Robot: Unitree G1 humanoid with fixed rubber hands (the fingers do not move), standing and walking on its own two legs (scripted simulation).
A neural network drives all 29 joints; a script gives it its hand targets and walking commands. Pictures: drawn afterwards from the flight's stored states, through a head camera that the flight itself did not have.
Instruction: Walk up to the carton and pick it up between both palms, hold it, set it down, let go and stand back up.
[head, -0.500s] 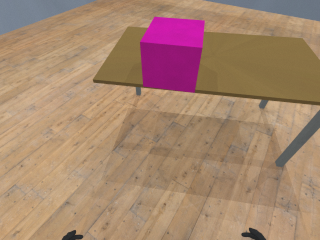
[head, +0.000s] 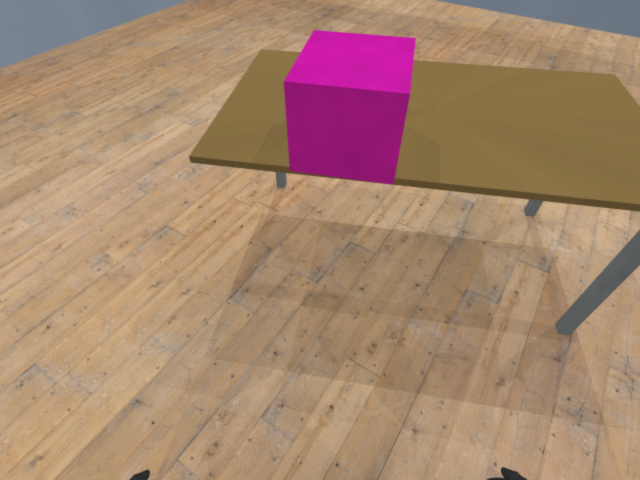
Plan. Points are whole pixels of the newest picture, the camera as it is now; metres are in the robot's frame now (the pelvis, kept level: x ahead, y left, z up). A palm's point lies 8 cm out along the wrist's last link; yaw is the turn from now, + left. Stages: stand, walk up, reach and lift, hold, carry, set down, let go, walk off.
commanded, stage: stand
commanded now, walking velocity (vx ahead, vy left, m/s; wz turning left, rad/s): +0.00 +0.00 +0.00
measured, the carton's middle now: (352, 105) +0.95 -0.09 -0.01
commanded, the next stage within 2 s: none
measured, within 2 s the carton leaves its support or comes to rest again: neither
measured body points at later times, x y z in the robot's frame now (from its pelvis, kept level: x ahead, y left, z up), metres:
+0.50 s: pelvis +0.01 -0.01 +0.00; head +0.01 -0.01 +0.45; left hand +0.11 +0.26 -0.11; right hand +0.12 -0.26 -0.11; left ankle +0.02 +0.13 -0.73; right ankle +0.01 -0.11 -0.73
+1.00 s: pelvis +0.00 -0.01 +0.00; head +0.00 -0.01 +0.45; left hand +0.10 +0.26 -0.10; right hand +0.11 -0.27 -0.11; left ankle +0.02 +0.13 -0.73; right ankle +0.01 -0.11 -0.73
